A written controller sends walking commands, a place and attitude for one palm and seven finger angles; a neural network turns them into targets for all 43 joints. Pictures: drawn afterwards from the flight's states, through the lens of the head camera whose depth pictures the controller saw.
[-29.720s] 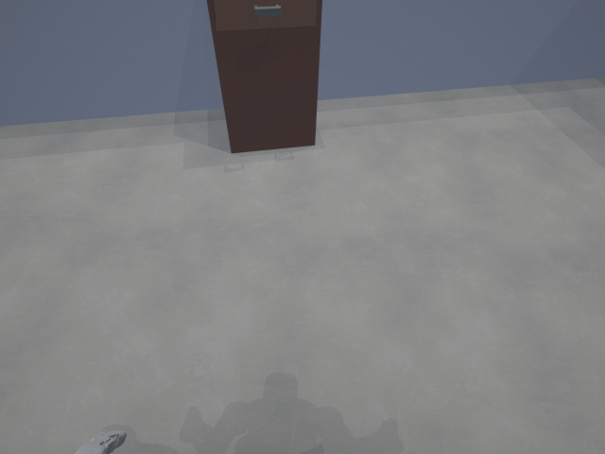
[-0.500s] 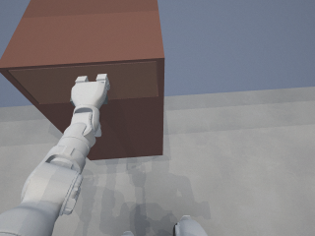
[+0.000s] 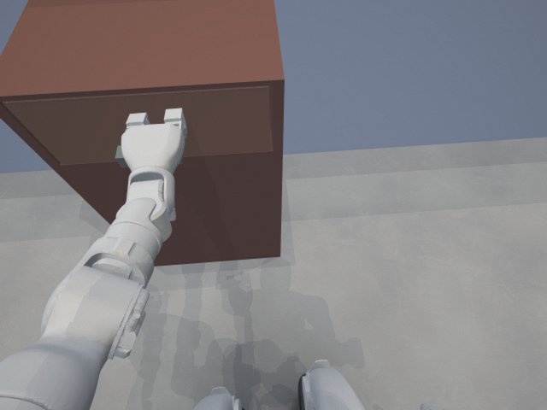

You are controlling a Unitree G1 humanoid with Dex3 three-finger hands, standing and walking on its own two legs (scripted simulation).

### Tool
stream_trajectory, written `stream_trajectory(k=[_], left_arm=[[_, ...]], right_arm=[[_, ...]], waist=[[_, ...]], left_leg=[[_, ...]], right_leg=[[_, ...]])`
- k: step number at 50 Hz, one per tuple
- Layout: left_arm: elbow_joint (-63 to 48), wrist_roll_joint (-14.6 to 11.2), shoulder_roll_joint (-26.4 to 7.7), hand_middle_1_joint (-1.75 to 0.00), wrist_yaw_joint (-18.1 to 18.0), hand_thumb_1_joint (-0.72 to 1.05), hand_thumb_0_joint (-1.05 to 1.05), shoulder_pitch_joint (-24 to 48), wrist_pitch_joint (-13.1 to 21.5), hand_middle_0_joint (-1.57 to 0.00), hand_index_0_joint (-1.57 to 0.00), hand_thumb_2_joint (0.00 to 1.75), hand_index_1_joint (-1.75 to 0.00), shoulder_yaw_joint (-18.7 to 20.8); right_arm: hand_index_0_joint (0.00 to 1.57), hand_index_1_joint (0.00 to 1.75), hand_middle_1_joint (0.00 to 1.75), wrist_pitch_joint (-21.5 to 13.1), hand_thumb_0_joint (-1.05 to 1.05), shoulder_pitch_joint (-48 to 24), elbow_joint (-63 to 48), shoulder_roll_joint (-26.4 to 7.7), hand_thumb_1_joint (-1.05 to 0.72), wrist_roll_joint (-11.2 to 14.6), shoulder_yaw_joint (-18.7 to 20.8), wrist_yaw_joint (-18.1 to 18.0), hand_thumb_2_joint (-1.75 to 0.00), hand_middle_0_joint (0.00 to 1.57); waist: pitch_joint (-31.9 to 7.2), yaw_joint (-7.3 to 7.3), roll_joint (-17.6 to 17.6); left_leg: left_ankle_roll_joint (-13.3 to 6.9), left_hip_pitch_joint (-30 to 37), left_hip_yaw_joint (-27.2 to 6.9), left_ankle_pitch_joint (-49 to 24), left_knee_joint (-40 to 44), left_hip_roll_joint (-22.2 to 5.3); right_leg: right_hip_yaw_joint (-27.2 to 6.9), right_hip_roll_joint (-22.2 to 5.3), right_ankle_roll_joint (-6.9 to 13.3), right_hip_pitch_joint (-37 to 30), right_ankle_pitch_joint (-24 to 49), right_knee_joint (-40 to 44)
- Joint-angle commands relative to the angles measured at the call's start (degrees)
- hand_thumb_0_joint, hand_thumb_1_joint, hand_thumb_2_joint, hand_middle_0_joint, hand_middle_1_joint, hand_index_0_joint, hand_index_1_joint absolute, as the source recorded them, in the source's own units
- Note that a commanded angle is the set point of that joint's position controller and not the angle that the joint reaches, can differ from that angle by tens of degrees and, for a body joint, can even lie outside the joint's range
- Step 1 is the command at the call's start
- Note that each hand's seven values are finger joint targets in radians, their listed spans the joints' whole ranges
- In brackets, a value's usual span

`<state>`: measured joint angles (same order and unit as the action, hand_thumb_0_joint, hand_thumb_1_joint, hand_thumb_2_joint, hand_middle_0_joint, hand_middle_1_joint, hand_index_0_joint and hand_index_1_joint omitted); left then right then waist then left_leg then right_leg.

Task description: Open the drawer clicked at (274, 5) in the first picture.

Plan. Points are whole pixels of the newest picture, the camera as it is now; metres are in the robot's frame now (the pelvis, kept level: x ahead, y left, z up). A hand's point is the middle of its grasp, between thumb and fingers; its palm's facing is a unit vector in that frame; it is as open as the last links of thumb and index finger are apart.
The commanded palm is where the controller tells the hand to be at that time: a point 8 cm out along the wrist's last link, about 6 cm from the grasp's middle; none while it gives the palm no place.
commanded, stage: lower the fingers behind the handle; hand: left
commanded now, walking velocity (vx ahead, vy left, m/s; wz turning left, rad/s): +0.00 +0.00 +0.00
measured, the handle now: (151, 144) +0.56 +0.17 +0.00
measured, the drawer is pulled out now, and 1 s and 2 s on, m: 0.00 0.00 0.00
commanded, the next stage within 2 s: lift the fingers back up to retry in 0.04 s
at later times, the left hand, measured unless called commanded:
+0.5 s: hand (160, 158) +0.50 +0.15 +0.03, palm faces +0.00 +0.00 -1.00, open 13.9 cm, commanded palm +0.47 +0.15 +0.09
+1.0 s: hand (145, 162) +0.47 +0.15 +0.06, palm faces +0.00 +0.00 -1.00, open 13.8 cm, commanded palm +0.45 +0.16 +0.12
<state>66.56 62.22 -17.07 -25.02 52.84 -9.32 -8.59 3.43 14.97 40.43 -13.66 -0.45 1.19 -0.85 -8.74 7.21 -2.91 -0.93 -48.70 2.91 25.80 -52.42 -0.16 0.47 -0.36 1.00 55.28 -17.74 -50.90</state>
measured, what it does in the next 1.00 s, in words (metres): stands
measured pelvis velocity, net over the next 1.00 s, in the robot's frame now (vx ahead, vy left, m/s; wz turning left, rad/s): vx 0.03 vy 0.00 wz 0.01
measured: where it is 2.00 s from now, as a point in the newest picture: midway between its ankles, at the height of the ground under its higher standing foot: outside the picture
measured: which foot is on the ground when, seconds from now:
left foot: down 0.00-1.00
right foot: down 0.00-1.00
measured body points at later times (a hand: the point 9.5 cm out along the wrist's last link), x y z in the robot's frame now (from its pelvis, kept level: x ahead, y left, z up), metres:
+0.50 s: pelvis +0.01 +0.01 +0.01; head +0.12 -0.02 +0.45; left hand +0.49 +0.14 +0.08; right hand +0.04 -0.26 -0.13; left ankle -0.02 +0.11 -0.68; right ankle +0.05 -0.11 -0.68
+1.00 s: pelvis +0.03 +0.00 +0.04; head +0.10 -0.02 +0.48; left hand +0.46 +0.15 +0.12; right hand +0.14 -0.26 -0.10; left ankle -0.02 +0.11 -0.68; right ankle +0.05 -0.11 -0.68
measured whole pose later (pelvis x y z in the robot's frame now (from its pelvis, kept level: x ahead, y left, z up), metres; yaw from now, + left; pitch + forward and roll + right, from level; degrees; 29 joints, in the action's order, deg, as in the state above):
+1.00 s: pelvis +0.03 +0.00 +0.04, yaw +1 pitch +14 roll +0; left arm 50.1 63.0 -14.6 -21.0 38.9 -3.8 -12.4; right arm 5.6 12.6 39.6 -13.9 -0.1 3.7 -0.1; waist -6.5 1.4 -3.1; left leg -0.7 -29.1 1.6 22.4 -37.8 0.0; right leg 1.6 -0.2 1.0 35.5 -15.7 -37.4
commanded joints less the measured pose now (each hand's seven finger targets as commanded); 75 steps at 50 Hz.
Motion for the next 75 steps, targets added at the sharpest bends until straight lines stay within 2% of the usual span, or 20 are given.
stream_trajectory(k=[1, 9, 14, 19, 20, 27, 33, 37, 39, 40, 41, 46, 48, 52, 55, 58, 65, 69, 72, 75], left_arm=[[-5.0, 0.5, -9.2, -1.2, 2.6, -0.5, 0.0, 12.0, 3.3, -0.3, -0.3, 0.3, -1.2, 1.1], [-12.5, 1.8, -6.9, -1.2, -1.8, -0.5, 0.0, 16.2, 8.0, -0.3, -0.3, 0.3, -1.2, 0.7], [-15.6, 1.6, -9.8, -1.2, -5.1, -0.5, 0.0, 23.8, 4.9, -0.3, -0.3, 0.3, -1.2, 2.4], [-18.1, 0.8, -12.7, -1.2, -4.5, -0.5, 0.0, 24.7, 2.6, -0.3, -0.3, 0.3, -1.2, 4.3], [-18.4, 0.6, -10.4, -1.2, -4.1, -0.5, 0.0, 24.8, 2.6, -0.3, -0.3, 0.3, -1.2, 2.4], [-16.4, 0.0, -10.5, -1.2, -0.5, -0.5, 0.0, 14.9, 3.2, -0.3, -0.3, 0.3, -1.2, 3.2], [-21.1, -0.1, -7.5, -1.2, 1.8, -0.5, 0.0, 12.4, 4.1, -0.3, -0.3, 0.3, -1.2, 0.7], [-28.1, -0.3, -9.0, -1.2, 2.3, -0.5, 0.0, 11.5, 5.8, -0.3, -0.3, 0.3, -1.2, 2.4], [-28.6, -0.3, -7.9, -1.2, 2.4, -0.5, 0.0, 10.8, 6.0, -0.3, -0.3, 0.3, -1.2, 1.7], [-26.5, -0.1, -5.5, -1.2, 2.3, -0.5, 0.0, 8.8, 5.8, -0.3, -0.3, 0.3, -1.2, 0.0], [-27.5, 0.2, -6.9, -1.2, 2.0, -0.5, 0.0, 9.7, 6.0, -0.3, -0.3, 0.3, -1.2, 1.2], [-28.6, 1.0, -6.4, -1.2, 1.3, -0.5, 0.0, 11.1, 5.7, -0.3, -0.3, 0.3, -1.2, 0.4], [-28.4, 1.0, -4.1, -1.2, 1.2, -0.5, 0.0, 13.3, 5.6, -0.3, -0.3, 0.3, -1.2, -1.9], [-26.3, 1.1, -7.0, -1.2, 0.7, -0.5, 0.0, 16.7, 5.6, -0.3, -0.3, 0.3, -1.2, -0.2], [-24.3, 1.8, -14.7, -1.2, 0.5, -0.5, 0.0, 14.6, 5.8, -0.3, -0.3, 0.3, -1.2, 5.9], [-22.9, 1.6, -9.2, -1.2, 0.7, -0.5, 0.0, 14.5, 5.9, -0.3, -0.3, 0.3, -1.2, 1.7], [-23.2, -0.2, -6.6, -1.2, 3.3, -0.5, 0.0, 11.9, 7.8, -0.3, -0.3, 0.3, -1.2, 0.0], [-25.0, 0.3, -8.9, -1.2, 2.4, -0.5, 0.0, 14.7, 9.5, -0.3, -0.3, 0.3, -1.2, 1.7], [-24.9, 1.3, -14.8, -1.2, -0.2, -0.5, 0.0, 15.6, 9.9, -0.3, -0.3, 0.3, -1.2, 6.5], [-23.1, 2.4, -15.5, -1.2, -2.3, -0.5, 0.0, 14.3, 8.4, -0.3, -0.3, 0.3, -1.2, 7.3]], right_arm=[[0.2, 0.3, 0.3, -1.6, 0.0, 8.1, -4.4, -8.8, -0.9, -0.2, 3.3, -1.3, -0.9, 0.2], [0.2, 0.3, 0.3, -3.4, 0.0, 9.2, -3.8, -8.2, -0.9, -0.7, 4.6, -0.3, -0.9, 0.2], [0.2, 0.3, 0.3, -2.8, 0.0, 9.4, -2.6, -8.3, -0.9, -1.0, 5.0, 0.0, -0.9, 0.2], [0.2, 0.3, 0.3, -1.3, 0.0, 8.7, -2.7, -8.4, -0.9, -0.8, 4.9, -0.3, -0.9, 0.2], [0.2, 0.3, 0.3, -1.3, 0.0, 8.8, -2.7, -8.0, -0.9, -0.9, 4.8, -0.5, -0.9, 0.2], [0.2, 0.3, 0.3, -0.2, 0.0, 7.5, -3.7, -8.1, -0.9, 0.0, 4.4, -0.7, -0.9, 0.2], [0.2, 0.3, 0.3, 0.4, 0.0, 5.4, -5.4, -7.8, -0.9, 0.6, 4.5, -0.4, -0.9, 0.2], [0.2, 0.3, 0.3, 0.6, 0.0, 4.5, -6.1, -7.4, -0.9, 0.3, 4.8, -0.4, -0.9, 0.2], [0.2, 0.3, 0.3, 1.0, 0.0, 4.3, -6.0, -7.1, -0.9, 0.3, 5.0, -0.2, -0.9, 0.2], [0.2, 0.3, 0.3, 0.9, 0.0, 4.0, -5.5, -6.9, -0.9, 0.4, 4.8, -0.1, -0.9, 0.2], [0.2, 0.3, 0.3, 0.9, 0.0, 3.7, -5.4, -7.2, -0.9, 0.5, 4.9, 0.0, -0.9, 0.2], [0.2, 0.3, 0.3, 1.2, 0.0, 2.5, -5.2, -6.8, -0.9, 0.1, 4.9, 0.2, -0.9, 0.2], [0.2, 0.3, 0.3, 1.1, 0.0, 1.6, -5.0, -6.5, -0.9, 0.0, 4.7, 0.1, -0.9, 0.2], [0.2, 0.3, 0.3, 0.7, 0.0, 1.1, -4.6, -6.7, -0.9, 0.1, 4.3, -0.6, -0.9, 0.2], [0.2, 0.3, 0.3, 0.8, 0.0, 0.7, -4.8, -6.9, -0.9, -0.3, 3.8, -1.4, -0.9, 0.2], [0.2, 0.3, 0.3, 0.2, 0.0, 1.2, -4.6, -6.6, -0.9, -0.1, 4.0, -1.2, -0.9, 0.2], [0.2, 0.3, 0.3, -0.2, 0.0, 2.6, -4.8, -7.2, -0.9, 0.1, 4.7, -0.9, -0.9, 0.2], [0.2, 0.3, 0.3, -0.5, 0.0, 3.0, -4.3, -7.4, -0.9, 0.1, 4.7, -1.0, -0.9, 0.2], [0.2, 0.3, 0.3, -0.8, 0.0, 3.3, -3.8, -7.3, -0.9, -0.2, 4.5, -1.2, -0.9, 0.2], [0.2, 0.3, 0.3, -0.9, 0.0, 2.8, -3.4, -7.0, -0.9, -0.3, 4.3, -0.9, -0.9, 0.2]], waist=[[-20.9, 0.81, 7.2], [-22.7, 0.7, 3.1], [-27.4, 1.42, 1.2], [-31.3, 0.15, 0.6], [-30.5, 0.75, 0.6], [-22.7, -1.79, 4.9], [-20.2, -2.52, 4.9], [-23.4, -4.03, 2.7], [-22.9, -3.54, 4.0], [-19.6, -3.27, 5.3], [-19.2, -3.35, 5.0], [-20.9, -3.68, 3.4], [-19.5, -2.74, 3.1], [-18.9, -2.48, 3.7], [-21.1, -4.45, 2.9], [-19.8, -3.3, 3.9], [-21.1, -3.03, 5.3], [-19.3, -2.81, 4.8], [-20.5, -3.72, 4.2], [-20.9, -4.47, 2.1]], left_leg=[[-1.3, 2.0, -0.9, -8.9, 5.4, 2.0], [-0.8, 4.5, -1.9, -10.1, 4.3, 1.7], [-0.8, 9.3, -2.4, -13.4, 5.8, 1.6], [-0.6, 14.7, -2.5, -19.5, 8.1, 1.7], [-0.7, 15.9, -2.4, -20.8, 8.6, 1.5], [-0.7, 16.9, -1.4, -23.6, 12.9, 1.3], [-0.7, 20.4, -0.6, -26.0, 15.6, 1.3], [-0.7, 25.3, -0.8, -33.5, 15.8, 1.2], [-0.5, 25.7, -1.2, -34.3, 15.9, 1.3], [-0.5, 25.0, -1.1, -33.2, 16.1, 1.3], [-0.3, 25.3, -1.2, -33.0, 16.5, 1.1], [-0.1, 26.8, -0.9, -33.0, 16.6, 1.4], [0.0, 26.7, -1.0, -30.4, 16.9, 1.6], [-0.2, 24.8, -0.9, -24.8, 17.8, 2.0], [-0.2, 23.0, -0.6, -25.2, 17.8, 2.4], [-0.2, 23.0, -0.3, -24.7, 17.7, 2.1], [-0.5, 23.6, -0.3, -25.5, 17.5, 1.9], [-0.6, 22.5, -0.8, -23.3, 17.9, 2.1], [-0.5, 21.0, -0.5, -22.8, 17.7, 2.2], [-0.1, 20.4, -0.1, -22.5, 17.8, 2.3]], right_leg=[[-0.9, 1.7, 0.0, -21.6, 9.3, 5.1], [-0.1, 2.1, 0.9, -17.0, 7.2, 3.8], [0.2, 2.2, 0.7, -20.4, 9.5, 5.2], [0.5, 2.3, 0.7, -26.5, 15.2, 6.8], [0.7, 2.3, 0.6, -26.9, 16.6, 7.3], [0.8, 2.4, 0.6, -31.9, 20.1, 11.0], [0.7, 2.5, 0.8, -34.9, 22.9, 13.6], [0.8, 2.4, 0.9, -38.1, 27.3, 13.7], [0.9, 2.4, 1.0, -38.4, 28.0, 14.0], [1.3, 2.5, 0.9, -36.8, 27.0, 14.3], [1.2, 2.4, 0.9, -36.2, 26.7, 14.4], [1.1, 2.3, 1.1, -37.1, 26.5, 14.5], [1.2, 2.2, 1.1, -35.9, 24.5, 15.0], [0.5, 1.9, 1.0, -36.2, 20.9, 15.7], [0.0, 1.7, 1.0, -39.4, 22.4, 14.7], [0.3, 1.8, 0.8, -37.4, 21.7, 15.2], [0.1, 1.9, 0.6, -38.1, 23.1, 15.6], [-0.1, 2.0, 0.9, -36.8, 20.6, 16.0], [-0.7, 1.8, 0.8, -38.2, 20.6, 15.3], [-0.5, 1.9, 0.9, -37.9, 19.8, 14.8]])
